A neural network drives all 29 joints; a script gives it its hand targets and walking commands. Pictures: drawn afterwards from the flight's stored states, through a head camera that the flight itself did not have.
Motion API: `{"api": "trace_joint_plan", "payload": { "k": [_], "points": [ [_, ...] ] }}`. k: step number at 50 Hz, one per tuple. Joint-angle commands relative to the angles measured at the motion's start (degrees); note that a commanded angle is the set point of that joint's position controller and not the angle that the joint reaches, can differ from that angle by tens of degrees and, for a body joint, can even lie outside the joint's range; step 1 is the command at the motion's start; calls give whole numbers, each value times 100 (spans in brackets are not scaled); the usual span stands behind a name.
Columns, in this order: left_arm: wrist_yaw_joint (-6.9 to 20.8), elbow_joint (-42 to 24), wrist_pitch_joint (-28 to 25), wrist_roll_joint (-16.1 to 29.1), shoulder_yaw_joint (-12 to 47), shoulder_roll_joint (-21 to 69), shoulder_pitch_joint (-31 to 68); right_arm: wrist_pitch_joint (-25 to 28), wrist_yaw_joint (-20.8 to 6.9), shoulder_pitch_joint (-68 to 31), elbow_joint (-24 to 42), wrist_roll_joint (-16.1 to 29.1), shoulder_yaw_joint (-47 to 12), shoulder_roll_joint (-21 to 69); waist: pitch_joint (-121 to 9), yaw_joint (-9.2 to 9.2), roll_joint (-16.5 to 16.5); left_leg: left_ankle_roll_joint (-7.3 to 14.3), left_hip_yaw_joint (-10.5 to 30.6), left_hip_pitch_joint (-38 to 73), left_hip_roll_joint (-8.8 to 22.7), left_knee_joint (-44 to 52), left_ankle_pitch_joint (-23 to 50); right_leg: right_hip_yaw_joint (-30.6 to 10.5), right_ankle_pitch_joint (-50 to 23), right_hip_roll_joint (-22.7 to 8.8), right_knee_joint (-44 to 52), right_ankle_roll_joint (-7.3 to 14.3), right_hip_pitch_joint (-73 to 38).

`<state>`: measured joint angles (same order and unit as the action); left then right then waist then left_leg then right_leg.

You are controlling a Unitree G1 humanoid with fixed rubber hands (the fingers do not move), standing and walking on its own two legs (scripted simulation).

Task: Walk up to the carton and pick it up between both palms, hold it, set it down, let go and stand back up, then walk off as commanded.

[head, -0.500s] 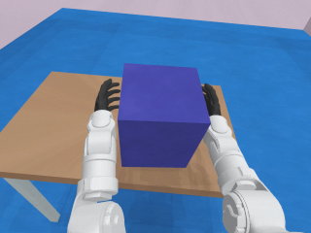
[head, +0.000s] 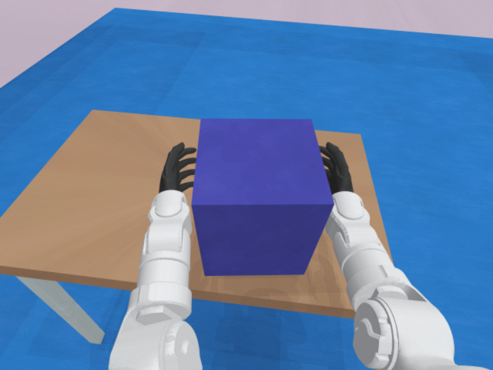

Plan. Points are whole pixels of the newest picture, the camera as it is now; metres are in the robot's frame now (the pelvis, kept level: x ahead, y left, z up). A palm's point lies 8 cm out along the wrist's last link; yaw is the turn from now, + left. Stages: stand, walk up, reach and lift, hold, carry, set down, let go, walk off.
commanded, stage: set down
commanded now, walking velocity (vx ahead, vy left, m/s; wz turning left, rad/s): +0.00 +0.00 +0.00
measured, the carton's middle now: (255, 201) +0.39 +0.04 +0.06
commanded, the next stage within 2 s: none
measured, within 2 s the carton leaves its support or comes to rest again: rests again in 1.08 s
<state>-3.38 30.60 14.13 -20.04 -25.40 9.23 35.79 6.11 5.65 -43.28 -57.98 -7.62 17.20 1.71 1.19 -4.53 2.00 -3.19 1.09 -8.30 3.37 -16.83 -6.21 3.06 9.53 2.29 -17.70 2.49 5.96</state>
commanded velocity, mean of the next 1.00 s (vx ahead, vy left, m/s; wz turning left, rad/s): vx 0.00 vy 0.00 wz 0.00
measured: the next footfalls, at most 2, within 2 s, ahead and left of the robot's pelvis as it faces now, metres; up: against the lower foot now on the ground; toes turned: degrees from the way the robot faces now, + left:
none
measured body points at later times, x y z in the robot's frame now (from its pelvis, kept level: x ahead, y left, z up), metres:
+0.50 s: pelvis +0.01 +0.00 +0.00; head +0.03 +0.01 +0.45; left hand +0.38 +0.18 +0.06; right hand +0.44 -0.10 +0.07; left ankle +0.03 +0.16 -0.75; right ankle +0.00 -0.08 -0.75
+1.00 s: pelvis +0.02 +0.00 +0.00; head +0.06 +0.01 +0.45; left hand +0.38 +0.19 +0.04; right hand +0.44 -0.09 +0.05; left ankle +0.03 +0.16 -0.75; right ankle +0.00 -0.08 -0.75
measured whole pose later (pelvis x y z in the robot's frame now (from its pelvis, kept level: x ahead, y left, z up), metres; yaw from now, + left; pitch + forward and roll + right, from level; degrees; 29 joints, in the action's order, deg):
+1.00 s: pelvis +0.02 +0.00 +0.00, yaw -1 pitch +8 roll -1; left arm -6.6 37.0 0.7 -19.6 -27.9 11.7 31.4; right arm 14.1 2.9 -43.9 -64.8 -12.1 18.6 0.1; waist -3.0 -6.7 0.5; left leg -3.1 -0.1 -18.4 4.0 -17.8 -6.8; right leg 1.9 8.5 2.8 -16.5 2.4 15.5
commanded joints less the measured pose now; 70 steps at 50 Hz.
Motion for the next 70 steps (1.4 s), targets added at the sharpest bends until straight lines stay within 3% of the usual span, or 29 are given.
{"api": "trace_joint_plan", "payload": {
  "k": [1,3,5,7,12,13,17,18,21,22,23,27,28,29,30,32,34,37,40,43,44,49,50,53,55,60,65,67,70],
  "points": [
    [470,-749,-574,224,2332,2601,4112,576,-961,-4130,1211,-209,-1545,2758,-3492,-93,-305,201,-787,430,-304,52,1208,266,-1691,-97,-9,-580,-1111],
    [418,-645,-612,113,2187,2420,4113,562,-985,-4138,1038,-206,-1522,2792,-3327,-215,-279,200,-808,415,-305,-39,1347,256,-1796,-106,-52,-566,-1010],
    [409,-628,-563,234,2319,2735,3815,630,-974,-4115,1230,-167,-1486,2668,-3517,-73,-292,128,-811,661,-308,-125,1712,314,-1903,-32,32,-520,-969],
    [377,-804,-681,255,2297,2641,4083,609,-951,-4052,967,-310,-1548,2807,-3704,-186,-204,155,-839,731,-301,-163,1729,276,-1740,-50,77,-500,-870],
    [222,-669,-899,246,2426,2834,4026,737,-1067,-3909,640,-406,-1272,2568,-4003,-48,-381,58,-766,928,-187,-207,2013,409,-1677,33,102,-447,-373],
    [177,-679,-967,196,2525,2901,4222,745,-1080,-3937,587,-570,-1121,2606,-4253,88,-591,2,-761,944,-189,-259,2065,450,-1671,14,72,-384,-261],
    [169,-535,-1085,146,2116,2665,4162,753,-1072,-3887,509,-491,-1186,2766,-3990,-192,-197,147,-832,646,-224,-191,1799,298,-1830,-40,2,-490,-655],
    [209,-183,-1028,90,1990,2614,3971,725,-1055,-3914,506,-604,-954,2637,-3699,-98,-21,177,-807,514,-230,-135,1542,271,-1661,-65,80,-484,-662],
    [198,-274,-1060,51,1972,2753,3734,758,-1090,-3817,483,-561,-1148,2771,-3873,-242,-133,195,-861,416,-261,-193,1842,192,-2188,-125,-30,-522,-896],
    [214,-298,-1124,174,2105,2793,3811,831,-1060,-3767,643,-648,-1107,2687,-4217,-99,-96,161,-831,430,-239,-199,1955,213,-2408,-112,-65,-505,-912],
    [206,-351,-1189,99,2058,2725,3809,852,-1054,-3826,644,-614,-1260,2754,-4126,-283,-119,147,-877,269,-254,-231,2161,192,-2721,-91,-190,-528,-1007],
    [168,-383,-1225,27,1893,2678,3709,825,-1076,-3661,527,-641,-1224,2718,-3991,-209,-90,161,-858,99,-269,-175,1963,175,-2733,-117,-231,-536,-1160],
    [204,-322,-1235,1,1878,2660,3700,855,-1056,-3734,627,-543,-1412,2885,-4005,-380,-3,211,-886,-27,-311,-185,1934,115,-2859,-150,-225,-573,-1316],
    [223,-236,-1227,59,1861,2679,3628,835,-1056,-3751,508,-574,-1277,2729,-3735,-213,-32,217,-844,-8,-278,-153,1783,140,-2750,-130,-183,-587,-1193],
    [215,-285,-1258,11,1826,2693,3522,891,-1061,-3705,681,-567,-1366,2825,-3971,-377,62,214,-882,33,-292,-108,1790,145,-2758,-107,-185,-589,-1256],
    [158,-389,-1328,37,2112,2813,3741,962,-1066,-3772,658,-627,-1226,2809,-4342,-146,-84,160,-896,246,-257,-241,2072,176,-2894,-97,-178,-521,-1011],
    [98,-414,-1398,-22,2024,2829,3521,994,-1084,-3588,458,-563,-1366,2803,-4277,-340,-129,126,-868,314,-229,-323,2336,147,-2992,-73,-184,-496,-884],
    [151,-413,-1551,79,1951,2656,3620,1068,-974,-3460,417,-662,-1432,2753,-4367,-229,45,169,-876,-70,-269,-297,2296,131,-3618,-120,-351,-551,-1352],
    [135,-211,-1590,19,1946,2716,3500,1094,-1023,-3430,297,-563,-1385,2804,-3987,-262,20,162,-878,69,-248,-252,2066,169,-2829,-32,-200,-519,-1029],
    [128,-167,-1670,99,2129,2868,3612,1174,-993,-3456,374,-758,-1182,2738,-4228,-38,-80,139,-828,74,-216,-294,2039,194,-3025,-93,-203,-495,-951],
    [107,-199,-1771,143,2130,2858,3584,1208,-996,-3441,346,-688,-1377,2709,-4387,-220,-162,103,-836,113,-197,-360,2408,175,-3325,-65,-298,-482,-908],
    [57,-84,-1907,72,2001,2821,3538,1251,-1008,-3310,81,-769,-1266,2641,-4301,-175,-66,78,-825,137,-189,-343,2361,241,-2756,20,-168,-387,-826],
    [42,-71,-1923,25,1893,2744,3514,1271,-1038,-3327,164,-747,-1238,2749,-4333,-311,-204,99,-889,143,-185,-352,2275,235,-2621,-1,-163,-366,-714],
    [28,-200,-1920,36,2103,2916,3468,1331,-996,-3246,204,-782,-1162,2875,-4447,-115,-331,49,-786,294,-195,-465,2396,269,-2566,-12,-144,-319,-698],
    [4,-291,-2086,93,2216,3003,3521,1467,-971,-3265,297,-844,-1355,2841,-4720,-156,-255,44,-840,118,-211,-482,2618,226,-3004,30,-198,-327,-767],
    [54,232,-2206,-22,1755,2673,3289,1461,-1015,-3331,158,-846,-1276,2800,-4172,-342,-14,176,-920,-374,-225,-331,1943,93,-2764,-69,-239,-411,-899],
    [75,329,-2269,12,1807,2773,3378,1470,-1008,-3122,-51,-989,-980,2686,-4181,-130,-8,176,-892,-247,-174,-234,1719,155,-2483,-60,-126,-389,-737],
    [113,674,-2270,-76,1518,2588,3127,1467,-1008,-3322,76,-992,-1097,2741,-3980,-353,279,268,-961,-368,-215,-227,1720,108,-2579,-53,-119,-448,-839],
    [79,499,-2394,-139,1416,2375,3369,1492,-1033,-3235,-23,-1110,-946,2620,-4274,-364,82,258,-991,-542,-218,-239,1673,79,-2579,-92,-283,-415,-1016]
  ]
}}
